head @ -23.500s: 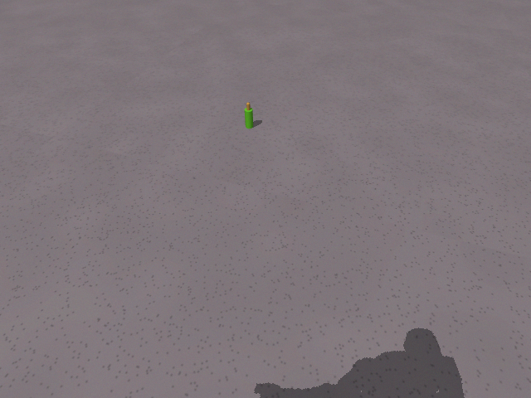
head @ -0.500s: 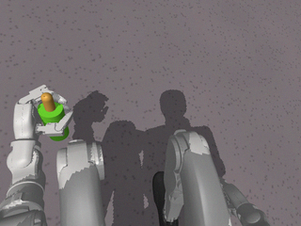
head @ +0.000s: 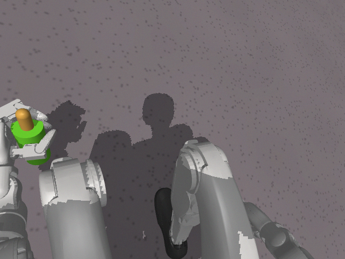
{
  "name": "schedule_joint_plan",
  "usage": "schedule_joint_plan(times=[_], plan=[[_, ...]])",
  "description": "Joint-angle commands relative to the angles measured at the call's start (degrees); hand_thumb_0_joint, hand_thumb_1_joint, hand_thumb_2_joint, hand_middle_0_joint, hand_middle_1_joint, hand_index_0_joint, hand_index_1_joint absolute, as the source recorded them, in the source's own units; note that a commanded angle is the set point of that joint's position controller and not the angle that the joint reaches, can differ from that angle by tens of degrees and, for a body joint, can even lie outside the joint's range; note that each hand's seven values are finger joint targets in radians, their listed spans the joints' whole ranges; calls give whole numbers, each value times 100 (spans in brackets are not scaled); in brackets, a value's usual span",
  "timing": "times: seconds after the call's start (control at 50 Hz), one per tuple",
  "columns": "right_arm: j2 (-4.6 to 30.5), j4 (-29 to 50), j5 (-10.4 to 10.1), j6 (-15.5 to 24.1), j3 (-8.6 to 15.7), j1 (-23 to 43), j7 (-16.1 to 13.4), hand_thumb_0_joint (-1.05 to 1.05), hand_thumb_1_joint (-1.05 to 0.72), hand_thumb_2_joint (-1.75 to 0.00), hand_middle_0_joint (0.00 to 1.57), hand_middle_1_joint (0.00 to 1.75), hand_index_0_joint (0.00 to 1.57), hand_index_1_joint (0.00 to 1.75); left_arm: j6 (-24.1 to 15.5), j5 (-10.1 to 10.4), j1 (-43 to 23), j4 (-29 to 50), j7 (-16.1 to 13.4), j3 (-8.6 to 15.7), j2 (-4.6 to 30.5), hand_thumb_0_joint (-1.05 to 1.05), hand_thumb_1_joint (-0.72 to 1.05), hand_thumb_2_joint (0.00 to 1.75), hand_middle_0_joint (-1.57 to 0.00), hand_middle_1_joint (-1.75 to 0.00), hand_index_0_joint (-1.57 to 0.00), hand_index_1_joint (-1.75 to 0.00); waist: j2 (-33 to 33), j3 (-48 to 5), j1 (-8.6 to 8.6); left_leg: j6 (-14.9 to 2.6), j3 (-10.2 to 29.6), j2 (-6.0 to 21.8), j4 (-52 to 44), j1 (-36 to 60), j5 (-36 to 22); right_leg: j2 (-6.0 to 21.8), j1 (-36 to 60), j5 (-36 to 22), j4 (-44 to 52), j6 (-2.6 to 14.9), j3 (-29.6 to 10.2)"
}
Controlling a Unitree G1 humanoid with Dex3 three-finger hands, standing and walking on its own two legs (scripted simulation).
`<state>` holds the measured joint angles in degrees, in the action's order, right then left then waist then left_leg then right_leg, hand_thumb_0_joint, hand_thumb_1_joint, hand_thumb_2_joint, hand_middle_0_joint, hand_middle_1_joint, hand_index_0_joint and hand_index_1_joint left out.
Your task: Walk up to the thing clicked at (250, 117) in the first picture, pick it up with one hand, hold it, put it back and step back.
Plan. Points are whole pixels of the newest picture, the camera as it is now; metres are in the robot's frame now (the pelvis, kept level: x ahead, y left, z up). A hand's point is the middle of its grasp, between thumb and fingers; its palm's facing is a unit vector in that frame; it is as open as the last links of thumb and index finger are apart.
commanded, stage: lower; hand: left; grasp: from the side
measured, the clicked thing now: (31, 136) +0.39 +0.23 -0.14
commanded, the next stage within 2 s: loosen in 1.04 s
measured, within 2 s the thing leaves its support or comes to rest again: neither
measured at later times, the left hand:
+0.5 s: hand (36, 135) +0.40 +0.23 -0.16, palm faces +0.13 -0.99 +0.02, open 6.5 cm
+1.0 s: hand (37, 138) +0.40 +0.23 -0.18, palm faces +0.13 -0.99 +0.01, open 6.5 cm
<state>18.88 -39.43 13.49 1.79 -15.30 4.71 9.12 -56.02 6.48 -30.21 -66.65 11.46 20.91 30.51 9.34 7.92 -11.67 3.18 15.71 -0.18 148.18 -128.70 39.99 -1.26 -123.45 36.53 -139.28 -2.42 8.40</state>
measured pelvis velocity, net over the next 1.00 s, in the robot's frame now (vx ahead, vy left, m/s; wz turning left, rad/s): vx -0.01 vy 0.02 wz -0.07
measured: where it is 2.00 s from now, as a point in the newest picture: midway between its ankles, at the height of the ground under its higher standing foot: (129, 251)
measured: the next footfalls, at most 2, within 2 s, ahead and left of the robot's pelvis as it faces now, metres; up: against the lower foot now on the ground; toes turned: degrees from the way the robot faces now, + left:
none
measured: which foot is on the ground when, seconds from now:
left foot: down 0.00-1.00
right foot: down 0.00-1.00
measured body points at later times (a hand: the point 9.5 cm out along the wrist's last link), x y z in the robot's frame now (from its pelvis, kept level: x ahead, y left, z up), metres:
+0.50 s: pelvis -0.01 +0.01 -0.01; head +0.21 +0.17 +0.35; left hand +0.39 +0.28 -0.16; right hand +0.16 -0.25 -0.05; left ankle +0.08 +0.14 -0.26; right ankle +0.12 -0.12 -0.26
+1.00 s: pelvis -0.01 +0.02 -0.01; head +0.21 +0.19 +0.34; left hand +0.38 +0.28 -0.17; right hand +0.15 -0.23 -0.04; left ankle +0.08 +0.14 -0.26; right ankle +0.12 -0.12 -0.26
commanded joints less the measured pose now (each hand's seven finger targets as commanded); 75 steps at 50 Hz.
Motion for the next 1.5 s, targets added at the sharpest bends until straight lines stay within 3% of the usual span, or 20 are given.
schedule_joint_plan(times=[0.0,0.02,0.12,0.22,0.3,0.46,0.7,0.94,1.1,1.14,1.18,1.24,1.32,1.4,1.48], plan=[[1770,256,83,57,406,-188,-81,0,-91,-91,20,30,20,30,-654,115,-1421,940,-38,27,950,0,49,127,-132,-140,-132,-140,-2444,-3580,-241,-154,-686,124,-1747,2493,-638,-214,1797,-949,1135,381,540],[1818,306,100,48,386,-167,-83,0,-91,-91,20,30,20,30,-666,108,-1467,990,-53,141,1123,0,48,126,-131,-139,-132,-139,-2555,-3579,-233,-146,-662,124,-1751,2524,-657,-211,1827,-978,1123,377,563],[1941,356,192,19,278,-68,-61,0,-91,-90,20,30,20,30,-692,79,-1259,548,-146,-42,972,0,46,127,-132,-141,-133,-140,-2477,-3243,-351,-110,-541,134,-1711,2550,-839,-215,1785,-1139,1060,368,700],[1994,418,270,33,142,65,-35,0,-89,-90,20,30,20,30,-811,99,-1440,438,-259,-91,1061,0,49,128,-131,-141,-133,-140,-2211,-3083,-464,-168,-471,117,-1596,2292,-498,-254,1847,-948,1148,327,776],[2049,467,341,58,26,137,-29,0,-89,-90,20,30,20,30,-960,146,-1549,341,-395,80,1307,0,53,130,-130,-140,-131,-139,-2194,-3046,-524,-194,-444,112,-1505,2221,-367,-294,1994,-883,1186,298,801],[2104,500,483,39,-136,267,-45,0,-89,-90,20,30,20,30,-1187,-81,-1363,134,-621,157,1592,0,57,132,-133,-142,-134,-141,-2551,-2819,-526,-107,-350,166,-1594,2441,-504,-325,1930,-979,1057,328,912],[2191,519,560,91,-247,296,4,0,-89,-90,20,30,20,30,-1276,-130,-1384,71,-876,-133,1490,0,59,133,-135,-143,-136,-143,-2465,-2695,-706,-116,-186,181,-1560,2445,-391,-382,1930,-1003,1063,291,1059],[2220,598,641,78,-361,413,40,0,-88,-90,20,30,20,30,-1448,-199,-1172,-123,-1079,27,1722,0,61,134,-136,-141,-136,-141,-2472,-2421,-641,-112,-117,215,-1554,2386,-362,-431,1920,-965,1078,293,1122],[2295,579,674,103,-361,411,73,0,-88,-90,20,30,20,30,-1512,-236,-1165,-84,-1105,-137,1622,0,60,134,-136,-141,-136,-141,-2584,-2385,-777,-64,14,256,-1600,2613,-429,-449,1859,-1071,1010,279,1186],[2285,571,678,116,-368,443,74,0,-89,-90,20,30,20,30,-1528,-227,-1219,-64,-1116,-146,1605,0,51,123,-139,-134,-138,-135,-2508,-2326,-796,-81,20,262,-1565,2560,-396,-451,1842,-1061,1030,272,1188],[2271,594,686,122,-403,437,83,0,-90,-89,20,30,20,30,-1566,-170,-1325,33,-1139,-107,1667,0,38,107,-125,-118,-126,-119,-2535,-2405,-786,-86,10,239,-1552,2543,-389,-463,1935,-1056,1062,267,1192],[2287,566,665,132,-392,450,80,0,-90,-89,20,30,20,30,-1577,-121,-1324,57,-1096,-136,1635,0,33,83,-112,-100,-112,-99,-2542,-2368,-793,-72,52,263,-1573,2576,-499,-460,1869,-1140,1003,273,1205],[2282,573,686,113,-427,449,87,0,-90,-89,20,30,20,30,-1573,-164,-1178,-101,-1083,-154,1668,0,24,71,-107,-91,-107,-90,-2610,-2273,-749,-58,49,256,-1588,2518,-492,-474,1899,-1115,996,287,1215],[2309,637,689,79,-414,481,97,0,-89,-90,20,30,20,30,-1563,-202,-1099,-96,-1073,-150,1693,0,6,60,-84,-71,-84,-71,-2646,-2173,-729,-43,99,268,-1685,2557,-334,-459,1759,-989,993,296,1243],[2316,650,686,82,-416,485,98,0,-89,-90,20,30,20,30,-1506,-144,-918,-303,-1058,-113,1626,0,-5,49,-71,-57,-70,-57,-2505,-2190,-737,-64,63,253,-1623,2503,-361,-473,1849,-1036,1053,283,1224]])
